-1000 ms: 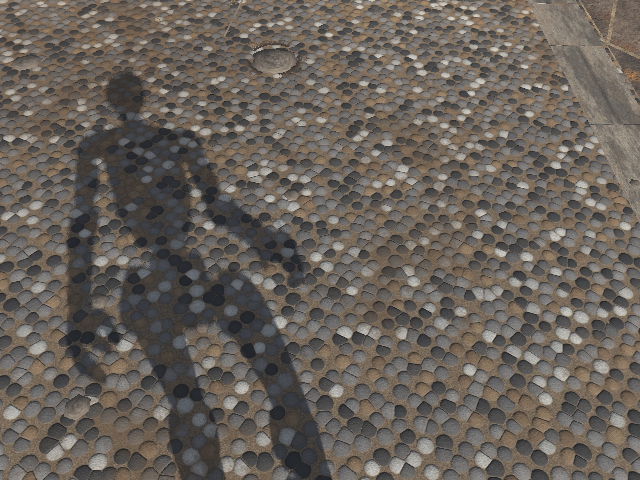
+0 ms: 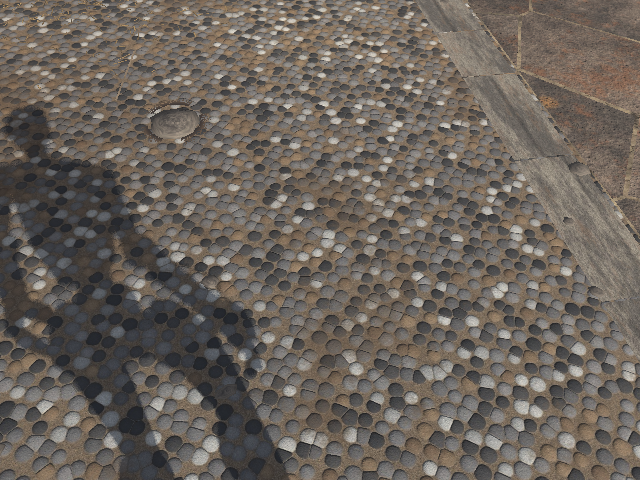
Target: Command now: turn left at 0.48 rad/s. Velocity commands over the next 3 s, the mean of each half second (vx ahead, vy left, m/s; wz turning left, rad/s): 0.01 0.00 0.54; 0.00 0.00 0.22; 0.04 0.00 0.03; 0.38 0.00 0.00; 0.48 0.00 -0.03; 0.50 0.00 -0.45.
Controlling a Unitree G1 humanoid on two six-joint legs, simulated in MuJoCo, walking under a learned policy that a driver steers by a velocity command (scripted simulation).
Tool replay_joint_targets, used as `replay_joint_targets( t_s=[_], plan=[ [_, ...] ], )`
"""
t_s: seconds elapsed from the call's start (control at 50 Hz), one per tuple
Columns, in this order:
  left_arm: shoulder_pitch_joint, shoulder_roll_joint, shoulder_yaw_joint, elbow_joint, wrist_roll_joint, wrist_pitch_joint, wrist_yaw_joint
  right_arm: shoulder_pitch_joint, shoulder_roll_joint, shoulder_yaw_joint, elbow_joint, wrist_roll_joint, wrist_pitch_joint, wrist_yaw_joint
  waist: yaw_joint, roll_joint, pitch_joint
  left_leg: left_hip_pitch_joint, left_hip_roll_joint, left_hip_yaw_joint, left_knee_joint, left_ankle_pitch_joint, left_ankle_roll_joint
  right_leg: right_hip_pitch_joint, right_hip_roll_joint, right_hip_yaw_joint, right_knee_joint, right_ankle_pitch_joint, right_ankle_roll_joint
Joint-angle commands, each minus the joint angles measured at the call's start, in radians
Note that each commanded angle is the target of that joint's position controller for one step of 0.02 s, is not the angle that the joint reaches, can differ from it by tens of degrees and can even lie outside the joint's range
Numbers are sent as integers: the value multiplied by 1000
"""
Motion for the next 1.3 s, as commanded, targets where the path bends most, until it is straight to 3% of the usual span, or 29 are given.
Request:
replay_joint_targets(
  t_s=[0.02, 0.04, 0.08, 0.12, 0.2, 0.3, 0.38, 0.42, 0.44, 0.46, 0.48, 0.5, 0.52, 0.54, 0.56, 0.6, 0.7, 0.78, 0.82, 0.84, 0.86, 0.88, 0.9, 0.92, 0.96, 0.98, 1.02, 1.08, 1.3],
  plan=[
    [-44, 57, 12, -89, 0, 4, -5, 86, -210, -56, -36, 1, -11, -12, 1, 126, 35, 44, 337, -389, -238, 585, 249, -201, 17, 153, 365, -157, 48],
    [-25, 68, 17, -77, -6, 1, -11, 12, -197, -53, -54, 6, -5, -13, 31, 100, 36, 50, 270, -324, -229, 556, 204, -212, 12, 166, 377, -92, 49],
    [-2, 99, 26, -69, 12, -2, -20, -36, -172, -48, -81, 15, -2, -12, 39, 126, -10, 117, 212, -276, -195, 659, 176, -226, 15, 163, 414, -35, 61],
    [-8, 90, 24, -79, 8, -1, -24, -1, -172, -50, -80, 19, -4, -7, 22, 110, -49, 166, 204, -279, -171, 719, 181, -232, 16, 161, 418, -26, 77],
    [-61, 83, 15, -116, -2, 2, -19, 57, -203, -63, -72, 13, -3, -11, -19, 144, -44, 223, 209, -342, -149, 705, 189, -252, 8, 170, 299, -43, 90],
    [-76, 95, 7, -151, -11, -2, -17, 25, -240, -74, -97, 4, 8, -2, -27, 157, -55, 148, 197, -417, -124, 670, 181, -136, 30, 181, 176, -63, 74],
    [-25, 106, 5, -165, -18, -14, -12, -51, -255, -80, -121, 5, 15, 10, 4, 175, -59, 72, 166, -491, -102, 625, 134, 21, 56, 192, 7, -53, 49],
    [57, 103, 4, -149, -10, -27, -3, -122, -245, -77, -138, 20, 18, 10, 66, 152, -53, -24, 101, -485, -54, 461, 58, 202, 51, 188, -263, 117, 39],
    [77, 164, 17, -150, 4, -35, 8, -104, -197, -64, -149, 24, 13, 10, 55, 38, -66, -127, 32, -416, 47, 239, 2, 313, -94, 317, -373, 121, 9],
    [21, 253, 26, -184, 5, -32, 13, -9, -111, -44, -156, 22, 9, 7, -8, -199, -82, -290, -132, -209, 254, -205, -49, 403, -365, 595, -410, 286, -73],
    [39, 254, 31, -180, 6, -21, 2, -5, -212, -68, -138, -5, 17, 0, 16, -178, -88, -294, -113, -139, 428, -312, -57, 285, -424, 638, -378, 377, -184],
    [16, 186, 12, -189, 4, -20, -6, -17, -236, -77, -124, -9, 21, 2, -1, -91, -43, -278, -79, -158, 521, -256, -57, 226, -374, 569, -379, 374, -195],
    [-38, 141, 1, -195, 0, -21, -11, -22, -223, -76, -110, -7, 26, 11, -17, -64, 6, -266, -65, -156, 564, -188, -63, 172, -300, 462, -379, 352, -171],
    [-70, 126, -5, -205, 6, -21, -12, -12, -212, -74, -101, -2, 32, 22, -30, -89, 6, -258, -66, -141, 591, -137, -72, 173, -238, 383, -373, 353, -144],
    [-66, 127, -5, -203, 7, -24, -8, -4, -199, -69, -97, 1, 36, 33, -25, -128, 2, -265, -70, -130, 605, -113, -84, 190, -210, 337, -363, 418, -142],
    [-20, 130, -3, -185, 7, -31, -11, -26, -185, -59, -96, 7, 37, 38, 0, -120, -16, -267, -78, -119, 575, -101, -102, 237, -199, 300, -342, 504, -156],
    [32, 139, -1, -146, 7, -39, -21, -84, -143, -28, -95, 9, 46, 30, 35, -133, -35, -184, -43, -88, 304, -132, -102, 288, -221, 297, -319, 484, -178],
    [43, 167, 5, -116, 12, -25, -37, -79, -135, -10, -77, 18, 39, 18, 34, -156, -38, -23, -35, -8, 36, -85, -67, 237, -216, 302, -273, 531, -173],
    [47, 158, 1, -96, 4, -18, -39, -38, -131, 0, -51, 9, 22, 9, -5, -99, -35, 137, -7, -28, -251, 171, -40, 160, -196, 283, -220, 519, -105],
    [66, 128, -7, -101, 1, -24, -42, -42, -177, -3, -54, -9, 6, 1, 13, -9, -66, 237, 105, -169, -293, 211, -18, 83, -163, 257, -171, 399, -46],
    [88, 60, -26, -119, -11, -28, -44, -101, -252, -12, -65, -9, -4, -4, 67, 186, -53, 182, 271, -349, -281, 392, 55, 31, -42, 156, -149, 113, 4],
    [65, 76, -27, -90, -6, -14, -32, -119, -189, 6, -54, 2, -11, 0, 33, 180, -37, 34, 307, -334, -256, 390, 117, 171, -44, 154, -160, -26, 12],
    [53, 85, -24, -82, -4, -8, -30, -154, -155, 20, -52, 1, -17, 3, 54, 162, -2, 11, 254, -301, -259, 322, 96, 193, -36, 160, -201, 33, 11],
    [47, 85, -25, -67, 1, -10, -33, -167, -148, 25, -42, 2, -19, -1, 52, 164, 14, 6, 203, -264, -258, 244, 58, 214, -39, 165, -247, 121, 14],
    [62, 109, -20, -42, 6, -21, -40, -139, -156, 27, -17, 8, -25, -12, 45, 181, 7, 11, 148, -230, -261, 220, 15, 251, -65, 179, -283, 234, 21],
    [80, 112, -22, -20, 3, -26, -42, -118, -158, 27, -2, 12, -26, -12, 39, 150, 7, 24, 132, -216, -268, 209, 8, 245, -73, 184, -283, 246, 21],
    [88, 92, -28, 14, 0, -30, -41, -100, -149, 30, 28, 14, -28, -13, 36, 87, 23, 44, 125, -203, -258, 208, 9, 233, -79, 189, -300, 250, 24],
    [88, 80, -32, 52, 1, -31, -36, -93, -146, 32, 59, 14, -30, -14, 33, 51, 27, 50, 118, -191, -247, 228, 13, 232, -85, 194, -315, 259, 25],
    [100, 62, -41, 161, -1, -30, -25, -62, -125, 44, 159, 15, -38, -19, 34, 27, 23, 36, 104, -172, -248, 248, 12, 258, -97, 199, -311, 267, 17]
  ],
)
